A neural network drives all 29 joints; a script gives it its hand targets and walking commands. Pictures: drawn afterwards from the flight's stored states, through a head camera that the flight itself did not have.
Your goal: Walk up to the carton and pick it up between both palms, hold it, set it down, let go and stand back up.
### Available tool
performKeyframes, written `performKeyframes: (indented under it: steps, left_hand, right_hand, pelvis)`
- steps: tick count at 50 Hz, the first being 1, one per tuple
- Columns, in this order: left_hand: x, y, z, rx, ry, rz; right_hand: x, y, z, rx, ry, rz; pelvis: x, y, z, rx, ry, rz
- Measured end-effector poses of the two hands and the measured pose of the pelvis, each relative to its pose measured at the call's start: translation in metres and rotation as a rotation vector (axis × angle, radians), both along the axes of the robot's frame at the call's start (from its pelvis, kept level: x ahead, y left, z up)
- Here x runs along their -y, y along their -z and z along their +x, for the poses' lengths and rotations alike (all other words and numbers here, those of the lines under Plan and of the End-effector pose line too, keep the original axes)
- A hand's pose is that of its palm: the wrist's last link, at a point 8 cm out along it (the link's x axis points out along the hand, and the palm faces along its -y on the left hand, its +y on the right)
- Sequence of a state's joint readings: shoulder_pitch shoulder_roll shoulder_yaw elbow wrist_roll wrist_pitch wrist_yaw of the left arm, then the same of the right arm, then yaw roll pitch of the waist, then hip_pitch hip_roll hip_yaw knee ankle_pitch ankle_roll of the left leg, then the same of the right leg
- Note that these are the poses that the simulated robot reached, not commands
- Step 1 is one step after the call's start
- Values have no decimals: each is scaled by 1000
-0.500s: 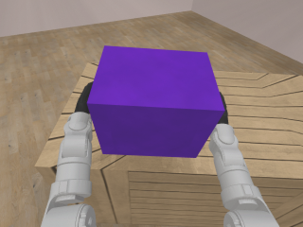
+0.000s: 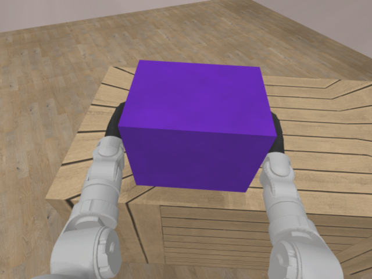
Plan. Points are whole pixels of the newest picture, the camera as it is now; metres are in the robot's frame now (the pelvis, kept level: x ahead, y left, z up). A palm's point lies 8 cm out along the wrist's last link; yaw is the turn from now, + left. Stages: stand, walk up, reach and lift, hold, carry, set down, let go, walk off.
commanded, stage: set down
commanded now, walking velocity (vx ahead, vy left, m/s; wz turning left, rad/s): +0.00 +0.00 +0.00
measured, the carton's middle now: (194, 129) +0.41 +0.00 +0.10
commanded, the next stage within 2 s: none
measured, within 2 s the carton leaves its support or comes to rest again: rests again in 1.34 s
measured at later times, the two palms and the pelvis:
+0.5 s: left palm (117, 139) +0.41 +0.18 +0.06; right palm (262, 150) +0.40 -0.17 +0.06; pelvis +0.02 +0.01 +0.00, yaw +0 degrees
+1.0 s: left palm (121, 148) +0.42 +0.18 +0.02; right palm (258, 156) +0.40 -0.17 +0.02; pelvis +0.01 +0.01 -0.01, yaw -1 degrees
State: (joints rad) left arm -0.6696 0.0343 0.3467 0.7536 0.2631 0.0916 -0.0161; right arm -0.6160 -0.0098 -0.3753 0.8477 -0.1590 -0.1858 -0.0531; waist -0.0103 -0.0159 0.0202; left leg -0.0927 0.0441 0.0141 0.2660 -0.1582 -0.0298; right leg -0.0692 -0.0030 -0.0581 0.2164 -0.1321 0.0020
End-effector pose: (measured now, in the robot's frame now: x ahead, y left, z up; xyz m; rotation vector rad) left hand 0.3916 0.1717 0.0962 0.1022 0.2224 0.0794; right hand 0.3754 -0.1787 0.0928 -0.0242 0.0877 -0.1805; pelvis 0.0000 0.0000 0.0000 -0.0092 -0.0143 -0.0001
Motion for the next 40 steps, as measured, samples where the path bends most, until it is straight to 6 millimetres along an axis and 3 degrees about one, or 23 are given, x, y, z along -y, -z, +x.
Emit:
performKeyframes:
  steps: [11, 16, 27, 34, 40]
  left_hand:
    - [-15, 36, 5, -58, -12, -7]
    - [-19, 43, 8, -59, -16, 11]
    - [-3, 39, 21, -45, 5, -4]
    - [4, 55, 21, -74, 15, -59]
    - [0, 70, 19, -107, 14, -48]
  right_hand:
    - [-14, 28, 11, -59, -14, 5]
    - [-19, 39, 16, -61, -20, 14]
    - [-3, 36, 20, -49, 6, 16]
    - [3, 40, 15, -77, 26, 3]
    - [0, 55, 14, -115, 25, 15]
  pelvis:
    - [-3, 1, 10, -40, -5, -2]
    - [-6, 2, 16, -79, -9, -7]
    - [-5, 2, 19, -90, -3, -8]
    - [-3, 2, 11, -111, 11, -1]
    - [-5, 2, 6, -157, 21, 2]
